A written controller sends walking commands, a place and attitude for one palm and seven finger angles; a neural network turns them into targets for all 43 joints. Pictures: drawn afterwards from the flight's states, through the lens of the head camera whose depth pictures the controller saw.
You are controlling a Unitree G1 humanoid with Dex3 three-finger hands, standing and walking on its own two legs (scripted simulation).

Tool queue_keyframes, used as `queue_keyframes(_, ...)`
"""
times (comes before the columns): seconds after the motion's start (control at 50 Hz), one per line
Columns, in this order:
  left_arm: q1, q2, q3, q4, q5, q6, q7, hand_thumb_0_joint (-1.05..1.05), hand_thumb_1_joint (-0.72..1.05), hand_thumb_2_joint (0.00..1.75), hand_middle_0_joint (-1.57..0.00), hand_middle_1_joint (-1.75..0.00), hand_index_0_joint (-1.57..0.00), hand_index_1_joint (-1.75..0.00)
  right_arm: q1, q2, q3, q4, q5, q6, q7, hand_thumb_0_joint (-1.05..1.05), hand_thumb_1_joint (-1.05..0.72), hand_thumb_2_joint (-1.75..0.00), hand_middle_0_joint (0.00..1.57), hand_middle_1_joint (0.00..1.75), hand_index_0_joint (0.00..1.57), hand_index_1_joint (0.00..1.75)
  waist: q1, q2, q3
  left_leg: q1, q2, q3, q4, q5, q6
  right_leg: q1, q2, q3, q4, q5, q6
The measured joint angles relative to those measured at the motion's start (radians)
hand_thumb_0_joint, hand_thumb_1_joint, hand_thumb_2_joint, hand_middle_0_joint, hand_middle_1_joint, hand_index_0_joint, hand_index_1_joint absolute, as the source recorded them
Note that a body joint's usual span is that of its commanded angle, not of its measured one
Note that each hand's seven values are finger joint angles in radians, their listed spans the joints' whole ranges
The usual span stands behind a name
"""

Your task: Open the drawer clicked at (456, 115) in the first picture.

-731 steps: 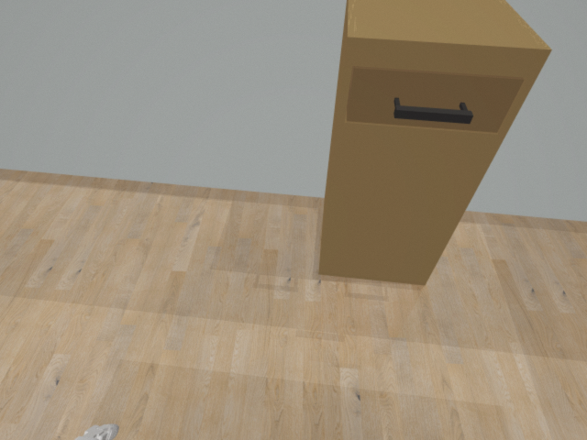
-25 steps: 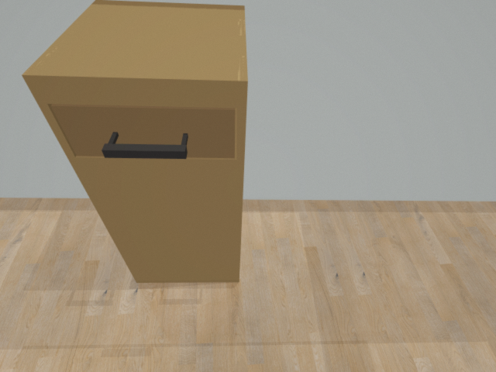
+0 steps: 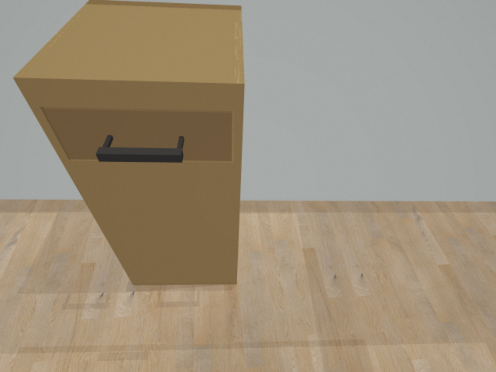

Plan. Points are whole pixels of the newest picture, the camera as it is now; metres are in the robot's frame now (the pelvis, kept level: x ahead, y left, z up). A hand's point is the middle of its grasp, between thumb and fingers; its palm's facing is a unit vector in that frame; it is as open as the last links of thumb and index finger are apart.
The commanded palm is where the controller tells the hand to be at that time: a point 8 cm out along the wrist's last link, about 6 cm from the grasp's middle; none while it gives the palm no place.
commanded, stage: look again from close up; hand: left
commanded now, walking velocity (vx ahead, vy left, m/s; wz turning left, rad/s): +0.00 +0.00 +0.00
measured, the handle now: (143, 147) +0.54 +0.27 +0.03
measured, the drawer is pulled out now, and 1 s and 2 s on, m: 0.00 0.00 0.00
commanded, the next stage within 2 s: raise the hand with hooked fingers in 0.22 s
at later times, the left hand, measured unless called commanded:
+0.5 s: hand out of the picture +0.13 +0.21 -0.07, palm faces -0.02 -0.78 -0.62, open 7.4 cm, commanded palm +0.12 +0.21 -0.04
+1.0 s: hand (123, 305) +0.21 +0.20 +0.01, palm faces +0.17 -0.06 -0.98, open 10.1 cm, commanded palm +0.18 +0.20 +0.05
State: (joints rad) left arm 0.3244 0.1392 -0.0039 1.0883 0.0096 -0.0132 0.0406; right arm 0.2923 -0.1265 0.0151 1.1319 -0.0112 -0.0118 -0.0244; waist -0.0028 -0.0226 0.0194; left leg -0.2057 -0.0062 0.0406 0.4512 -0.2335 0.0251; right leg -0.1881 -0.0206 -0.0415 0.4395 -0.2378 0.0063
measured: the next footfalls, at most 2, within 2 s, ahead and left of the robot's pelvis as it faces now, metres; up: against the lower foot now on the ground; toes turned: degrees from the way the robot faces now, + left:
none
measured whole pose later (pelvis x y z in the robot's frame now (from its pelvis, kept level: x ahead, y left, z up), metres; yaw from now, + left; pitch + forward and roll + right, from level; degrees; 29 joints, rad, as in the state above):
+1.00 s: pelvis +0.00 -0.05 -0.04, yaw +1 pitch +6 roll +2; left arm 0.33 0.37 -0.03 -0.06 0.99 0.03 0.43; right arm 0.03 -0.22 -0.01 0.56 -0.07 0.06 0.01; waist 0.11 0.05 -0.08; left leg -0.50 0.03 0.01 0.79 -0.39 -0.02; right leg -0.50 0.00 -0.07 0.84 -0.44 -0.07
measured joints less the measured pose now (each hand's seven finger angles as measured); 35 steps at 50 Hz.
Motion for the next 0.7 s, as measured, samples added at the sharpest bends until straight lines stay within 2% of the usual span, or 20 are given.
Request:
queue_keyframes(0.34,0.008,-0.019,-0.006,0.009,0.005,-0.005,0.006,0.00,0.90,0.89,-0.20,-0.30,-0.20,-0.30,0.004,-0.003,0.002,-0.001,0.000,0.000,0.000,0.01,-0.92,-0.90,0.20,0.30,0.20,0.30,0.003,0.009,-0.003,0.005,0.001,-0.002,-0.005,0.001,0.000,0.010,0.001,-0.002,-0.013,0.003,0.002)
queue_keyframes(0.36,0.054,-0.009,-0.035,-0.145,0.036,0.073,0.017,0.01,0.91,0.89,-0.20,-0.30,-0.20,-0.30,0.020,-0.012,0.011,-0.047,0.014,-0.002,-0.007,0.02,-0.92,-0.90,0.20,0.30,0.20,0.30,0.011,0.010,0.007,0.003,0.003,0.006,0.007,-0.005,0.000,0.002,0.002,0.005,0.002,0.000,0.001)
queue_keyframes(0.38,0.111,0.017,-0.057,-0.321,0.072,0.125,0.043,0.03,0.93,0.89,-0.21,-0.30,-0.21,-0.30,0.044,-0.022,0.017,-0.093,0.027,-0.042,-0.025,0.02,-0.93,-0.90,0.20,0.30,0.20,0.30,0.024,0.008,0.014,0.007,0.001,0.019,0.011,-0.010,0.001,-0.011,0.000,0.019,0.031,-0.011,-0.009)
queue_keyframes(0.4,0.157,0.045,-0.061,-0.469,0.078,0.124,0.078,0.05,0.94,0.89,-0.21,-0.30,-0.21,-0.31,0.062,-0.033,0.014,-0.125,0.039,-0.099,-0.041,0.03,-0.94,-0.90,0.20,0.30,0.20,0.30,0.030,0.008,0.011,0.004,-0.005,0.028,0.017,-0.015,0.001,-0.029,-0.006,0.027,0.065,-0.029,-0.018)
queue_keyframes(0.44,0.198,0.092,-0.067,-0.692,0.099,0.133,0.149,0.06,0.94,0.88,-0.21,-0.31,-0.21,-0.32,0.077,-0.057,0.000,-0.185,0.067,-0.180,-0.065,0.03,-0.94,-0.90,0.20,0.30,0.20,0.30,0.022,0.021,-0.013,-0.017,-0.019,0.029,0.039,-0.023,0.002,-0.060,-0.022,0.028,0.116,-0.058,-0.012)
queue_keyframes(0.46,0.197,0.109,-0.071,-0.785,0.128,0.144,0.175,0.06,0.93,0.88,-0.21,-0.32,-0.21,-0.32,0.075,-0.072,-0.007,-0.217,0.075,-0.208,-0.071,0.03,-0.93,-0.90,0.20,0.30,0.20,0.30,0.017,0.036,-0.025,-0.030,-0.022,0.025,0.055,-0.029,0.004,-0.072,-0.026,0.025,0.132,-0.066,-0.006)
queue_keyframes(0.5,0.169,0.133,-0.086,-0.929,0.232,0.146,0.222,0.06,0.90,0.87,-0.21,-0.34,-0.21,-0.34,0.046,-0.106,-0.012,-0.279,0.069,-0.245,-0.074,0.03,-0.93,-0.90,0.20,0.30,0.20,0.30,0.002,0.066,-0.054,-0.070,-0.024,0.022,0.093,-0.042,0.006,-0.108,-0.029,0.022,0.166,-0.079,-0.002)
queue_keyframes(0.56,0.073,0.142,-0.115,-1.036,0.471,0.131,0.293,0.04,0.84,0.85,-0.21,-0.37,-0.21,-0.37,-0.028,-0.139,-0.025,-0.385,0.027,-0.243,-0.050,0.02,-0.92,-0.90,0.20,0.30,0.20,0.30,-0.020,0.095,-0.093,-0.149,-0.022,0.022,0.159,-0.064,0.004,-0.186,-0.030,0.023,0.233,-0.102,-0.008)
queue_keyframes(0.6,0.030,0.118,-0.124,-1.062,0.636,0.110,0.331,0.03,0.79,0.83,-0.21,-0.39,-0.21,-0.39,-0.085,-0.144,-0.037,-0.453,-0.002,-0.202,-0.017,0.02,-0.92,-0.90,0.20,0.30,0.20,0.30,-0.016,0.098,-0.113,-0.188,-0.011,0.037,0.191,-0.078,-0.002,-0.235,-0.019,0.039,0.268,-0.111,-0.012)
queue_keyframes(0.64,0.035,0.093,-0.130,-1.079,0.775,0.083,0.342,0.02,0.74,0.82,-0.21,-0.42,-0.21,-0.42,-0.137,-0.139,-0.043,-0.511,-0.018,-0.130,0.020,0.02,-0.92,-0.90,0.20,0.30,0.20,0.30,0.003,0.081,-0.131,-0.213,0.002,0.062,0.205,-0.088,-0.010,-0.279,-0.005,0.065,0.296,-0.116,-0.017)
queue_keyframes(0.7,0.095,0.082,-0.143,-1.102,0.921,0.040,0.342,0.01,0.67,0.79,-0.21,-0.46,-0.22,-0.46,-0.189,-0.127,-0.044,-0.577,-0.024,-0.021,0.061,0.01,-0.91,-0.90,0.20,0.30,0.20,0.30,0.042,0.029,-0.139,-0.242,0.016,0.082,0.222,-0.099,-0.024,-0.328,0.010,0.085,0.337,-0.132,-0.031)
